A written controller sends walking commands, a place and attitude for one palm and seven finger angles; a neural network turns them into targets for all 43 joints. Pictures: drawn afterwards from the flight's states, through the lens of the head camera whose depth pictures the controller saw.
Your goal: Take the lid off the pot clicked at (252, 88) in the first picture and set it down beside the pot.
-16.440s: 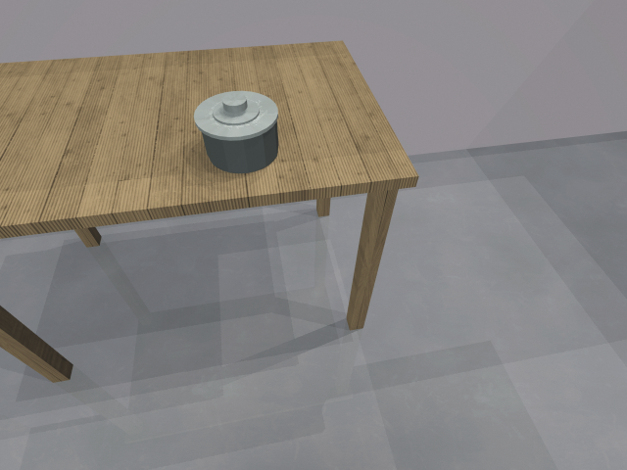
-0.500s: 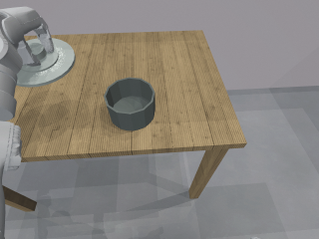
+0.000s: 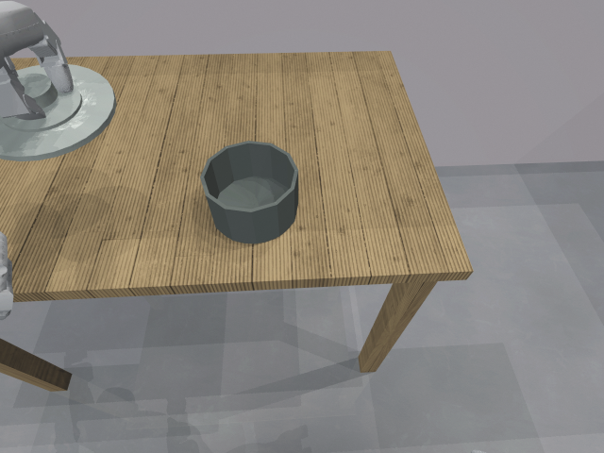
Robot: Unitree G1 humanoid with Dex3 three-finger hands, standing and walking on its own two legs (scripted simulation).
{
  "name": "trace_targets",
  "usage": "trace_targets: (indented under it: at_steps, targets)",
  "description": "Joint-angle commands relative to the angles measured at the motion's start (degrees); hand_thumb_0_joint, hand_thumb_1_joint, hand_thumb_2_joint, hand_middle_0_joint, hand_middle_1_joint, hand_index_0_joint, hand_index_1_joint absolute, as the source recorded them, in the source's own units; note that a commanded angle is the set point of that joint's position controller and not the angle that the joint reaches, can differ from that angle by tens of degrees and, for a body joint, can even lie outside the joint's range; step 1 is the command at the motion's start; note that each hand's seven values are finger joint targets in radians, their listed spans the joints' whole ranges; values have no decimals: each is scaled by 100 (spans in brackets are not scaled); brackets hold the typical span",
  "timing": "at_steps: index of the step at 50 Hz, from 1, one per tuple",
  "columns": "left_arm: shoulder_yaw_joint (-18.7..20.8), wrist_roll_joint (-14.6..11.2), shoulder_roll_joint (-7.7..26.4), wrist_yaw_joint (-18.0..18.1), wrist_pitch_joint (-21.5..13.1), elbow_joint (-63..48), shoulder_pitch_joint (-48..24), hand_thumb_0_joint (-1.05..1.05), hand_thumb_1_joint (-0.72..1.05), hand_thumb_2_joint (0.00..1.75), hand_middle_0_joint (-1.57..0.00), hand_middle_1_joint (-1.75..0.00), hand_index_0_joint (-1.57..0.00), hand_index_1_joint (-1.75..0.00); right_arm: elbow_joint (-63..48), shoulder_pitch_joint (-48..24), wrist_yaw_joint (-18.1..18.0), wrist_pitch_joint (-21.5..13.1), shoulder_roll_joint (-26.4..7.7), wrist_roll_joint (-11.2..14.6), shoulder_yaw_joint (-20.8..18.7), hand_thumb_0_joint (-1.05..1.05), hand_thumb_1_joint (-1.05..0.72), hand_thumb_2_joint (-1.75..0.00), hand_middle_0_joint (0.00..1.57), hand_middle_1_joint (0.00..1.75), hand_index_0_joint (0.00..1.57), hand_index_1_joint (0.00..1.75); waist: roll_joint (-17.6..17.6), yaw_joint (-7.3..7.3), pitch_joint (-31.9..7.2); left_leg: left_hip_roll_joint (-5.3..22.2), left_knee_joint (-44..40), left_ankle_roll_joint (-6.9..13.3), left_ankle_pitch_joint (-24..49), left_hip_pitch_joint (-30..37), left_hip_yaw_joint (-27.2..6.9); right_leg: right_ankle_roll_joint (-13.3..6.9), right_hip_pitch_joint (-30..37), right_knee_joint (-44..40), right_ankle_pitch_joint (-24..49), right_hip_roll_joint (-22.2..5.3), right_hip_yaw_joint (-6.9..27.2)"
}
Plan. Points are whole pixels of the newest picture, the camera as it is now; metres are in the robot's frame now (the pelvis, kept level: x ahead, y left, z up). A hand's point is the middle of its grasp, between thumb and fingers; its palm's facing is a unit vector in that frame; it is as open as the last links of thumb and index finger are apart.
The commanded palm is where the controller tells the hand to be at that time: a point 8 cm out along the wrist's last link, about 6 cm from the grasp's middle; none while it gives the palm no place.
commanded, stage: move the lid sideways beside the pot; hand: left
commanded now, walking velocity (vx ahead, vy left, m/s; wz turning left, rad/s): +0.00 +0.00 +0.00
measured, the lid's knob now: (32, 91) +0.50 +0.31 +0.21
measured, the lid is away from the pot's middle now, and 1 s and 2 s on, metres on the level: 0.24 0.23 0.24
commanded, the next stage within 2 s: lower the lid onto the table in 0.04 s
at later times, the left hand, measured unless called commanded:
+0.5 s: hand (34, 100) +0.47 +0.29 +0.21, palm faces -0.29 -0.09 -0.95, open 7.4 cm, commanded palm +0.46 +0.29 +0.27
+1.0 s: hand (47, 128) +0.47 +0.29 +0.18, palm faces -0.35 -0.09 -0.93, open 7.4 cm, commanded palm +0.47 +0.30 +0.24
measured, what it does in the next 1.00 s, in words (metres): stands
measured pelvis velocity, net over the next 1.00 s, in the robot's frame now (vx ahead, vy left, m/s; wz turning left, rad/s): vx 0.00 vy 0.00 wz -0.01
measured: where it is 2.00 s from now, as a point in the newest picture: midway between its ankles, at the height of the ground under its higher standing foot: outside the picture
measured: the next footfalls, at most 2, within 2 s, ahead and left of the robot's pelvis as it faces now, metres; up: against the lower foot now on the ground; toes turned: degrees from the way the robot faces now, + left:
none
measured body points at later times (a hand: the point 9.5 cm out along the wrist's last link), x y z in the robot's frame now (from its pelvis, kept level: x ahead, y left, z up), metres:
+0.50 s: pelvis +0.00 +0.00 +0.00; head +0.06 -0.01 +0.45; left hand +0.48 +0.29 +0.27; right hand +0.08 -0.27 -0.12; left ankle -0.01 +0.07 -0.74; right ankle -0.03 -0.14 -0.74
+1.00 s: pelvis +0.00 +0.00 +0.00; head +0.06 +0.00 +0.44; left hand +0.48 +0.30 +0.23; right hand +0.05 -0.28 -0.12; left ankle -0.01 +0.07 -0.74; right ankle -0.03 -0.14 -0.74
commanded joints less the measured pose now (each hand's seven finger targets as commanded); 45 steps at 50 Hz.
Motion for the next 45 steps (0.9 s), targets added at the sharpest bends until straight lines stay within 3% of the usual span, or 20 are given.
trace_targets:
  at_steps: [1,3,4,5,9,11,13,15,17,21,24,26,29,31,33,36,38,40,41,45]
  targets:
    - [456,6,1606,259,8,-1063,-3050,0,62,99,-87,-106,-90,-106,-448,195,-38,-76,-979,24,-361,0,-90,-90,20,30,20,30,296,-15,-2350,201,76,15,2801,1927,-377,-307,150,-17,1539,311,-126]
    - [297,-39,1377,272,10,-1358,-3130,0,62,99,-87,-106,-90,-106,-494,142,-21,-75,-989,17,-405,0,-90,-90,20,30,20,30,661,-38,-2511,195,170,5,3185,2179,-400,-341,27,-25,1617,282,-114]
    - [591,36,1766,294,-11,-1498,-3204,0,62,99,-87,-106,-90,-106,-457,203,-16,-69,-972,3,-390,0,-90,-90,20,30,20,30,563,2,-2634,217,164,2,3213,2215,-451,-324,133,7,1603,326,-98]
    - [612,56,1787,292,-32,-1585,-3236,0,62,99,-87,-106,-90,-106,-495,195,-21,-68,-972,-1,-387,0,-90,-90,20,30,20,30,615,7,-2766,204,169,9,3356,2298,-462,-330,146,25,1636,334,-100]
    - [398,-35,1437,237,172,-1010,-2995,0,62,99,-87,-106,-90,-106,-405,257,7,-77,-971,39,-388,0,-90,-90,20,30,20,30,376,-45,-2358,200,120,-7,3000,2048,-438,-315,43,7,1526,337,-155]
    - [430,15,1529,240,207,-1316,-3229,0,62,99,-87,-106,-90,-106,-446,217,11,-107,-979,32,-402,0,-90,-90,20,30,20,30,455,-23,-2567,182,133,22,2983,2145,-415,-317,127,12,1595,329,-115]
    - [213,-52,1218,272,209,-1613,-3269,0,62,99,-87,-106,-90,-106,-474,209,25,-123,-994,25,-428,0,-90,-90,20,30,20,30,703,-69,-2703,197,211,-29,3509,2418,-500,-341,-1,4,1708,316,-120]
    - [796,75,1850,306,171,-1320,-2889,0,62,99,-87,-106,-90,-106,-486,236,12,-152,-983,-2,-401,0,-90,-90,20,30,20,30,368,20,-2708,179,232,31,3330,2209,-444,-316,211,63,1746,350,-83]
    - [490,-5,1466,264,189,-1171,-2803,0,62,99,-87,-106,-90,-106,-518,153,13,-131,-942,20,-382,0,-90,-90,20,30,20,30,306,5,-2435,161,163,22,3056,1995,-397,-310,171,56,1718,322,-114]
    - [884,81,1947,340,158,-1428,-2663,0,62,99,-87,-106,-90,-106,-642,65,25,-111,-955,-7,-386,0,-90,-90,20,30,20,30,420,93,-2633,164,212,28,3245,2002,-400,-323,357,120,1866,315,-56]
    - [798,22,1804,346,147,-1284,-2362,0,62,99,-87,-106,-90,-106,-674,44,30,-67,-957,24,-382,0,-90,-90,20,30,20,30,345,84,-2507,189,212,12,3204,1922,-395,-314,302,140,1802,307,-73]
    - [607,3,1654,315,147,-1122,-2474,0,62,99,-87,-106,-90,-106,-650,31,-6,-47,-947,43,-360,0,-90,-90,20,30,20,30,238,28,-2292,175,139,38,2616,1750,-317,-294,236,61,1589,303,-87]
    - [379,-37,1381,333,85,-1386,-2796,0,62,99,-87,-106,-90,-106,-596,77,-35,-56,-930,42,-389,0,-90,-90,20,30,20,30,389,-54,-2428,197,169,43,2708,2006,-370,-298,50,46,1486,309,-95]
    - [539,-49,1606,344,7,-1400,-2868,0,62,99,-87,-106,-90,-106,-557,126,-68,-81,-957,33,-385,0,-90,-90,20,30,20,30,413,-42,-2495,176,151,64,2509,2027,-359,-300,96,23,1431,317,-83]
    - [275,-148,1250,343,-39,-1195,-2738,0,62,99,-87,-106,-90,-106,-499,149,-86,-90,-975,43,-390,0,-90,-90,20,30,20,30,497,-106,-2383,171,168,54,2559,2005,-356,-316,-37,-3,1427,290,-107]
    - [596,-95,1669,386,-155,-1284,-2853,0,62,99,-87,-106,-90,-106,-459,186,-103,-116,-979,11,-391,0,-90,-90,20,30,20,30,404,-45,-2529,140,152,81,2273,1915,-326,-308,200,21,1444,303,-59]
    - [236,-166,1220,390,-201,-1266,-2841,0,62,99,-87,-106,-90,-106,-446,162,-111,-123,-977,24,-392,0,-90,-90,20,30,20,30,548,-114,-2385,161,156,51,2513,1998,-377,-333,-28,3,1456,290,-102]
    - [561,-125,1601,410,-232,-999,-2658,0,62,99,-87,-106,-90,-106,-361,253,-109,-110,-1009,19,-379,0,-90,-90,20,30,20,30,355,-74,-2290,177,130,53,2212,1840,-343,-310,38,13,1341,319,-95]
    - [475,-132,1505,410,-245,-904,-2629,0,62,99,-87,-106,-90,-106,-399,218,-114,-116,-992,17,-375,0,-90,-90,20,30,20,30,310,-73,-2217,136,120,66,2054,1684,-321,-319,104,20,1353,317,-88]
    - [674,-59,1667,513,-366,-1452,-2740,0,62,99,-87,-106,-90,-106,-443,244,-85,-116,-978,-15,-426,0,-90,-90,20,30,20,30,704,-17,-2707,206,233,37,2939,2191,-417,-331,53,93,1564,336,-77]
